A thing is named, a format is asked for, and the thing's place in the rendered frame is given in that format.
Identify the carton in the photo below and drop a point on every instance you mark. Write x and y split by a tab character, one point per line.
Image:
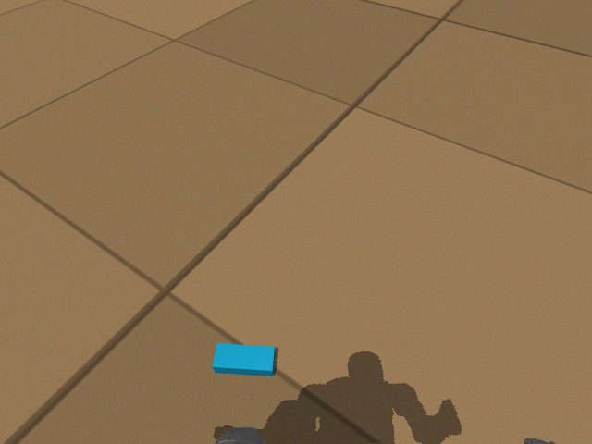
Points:
244	359

